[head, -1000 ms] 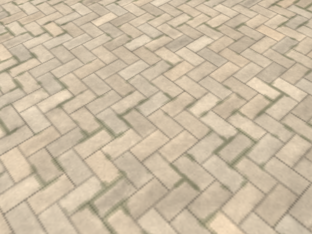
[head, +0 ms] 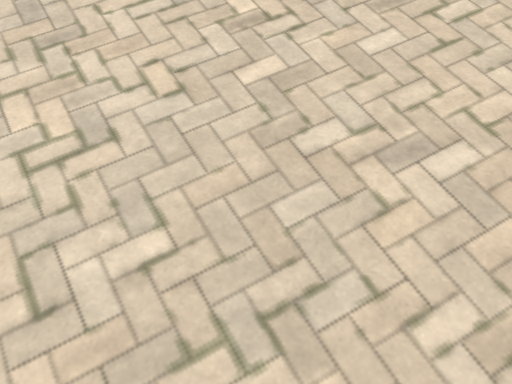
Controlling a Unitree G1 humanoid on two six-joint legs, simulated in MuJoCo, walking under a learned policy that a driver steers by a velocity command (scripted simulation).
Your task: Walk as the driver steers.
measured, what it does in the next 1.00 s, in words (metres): walks ahead, turning right: left foot, then right foot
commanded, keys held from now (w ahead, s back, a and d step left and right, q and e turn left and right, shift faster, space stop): e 0.64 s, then no key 0.26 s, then q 0.10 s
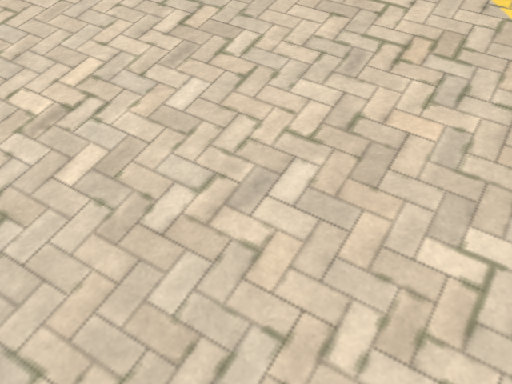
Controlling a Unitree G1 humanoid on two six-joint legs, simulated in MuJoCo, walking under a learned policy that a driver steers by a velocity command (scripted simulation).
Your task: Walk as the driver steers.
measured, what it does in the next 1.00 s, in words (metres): walks ahead, turning left: left foot, then right foot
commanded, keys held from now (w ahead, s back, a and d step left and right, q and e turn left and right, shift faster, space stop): q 0.02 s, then w+q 0.64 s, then w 0.30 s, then no key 0.04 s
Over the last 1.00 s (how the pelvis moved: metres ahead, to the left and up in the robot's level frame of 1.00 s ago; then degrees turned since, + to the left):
0.12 -0.01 0.02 -27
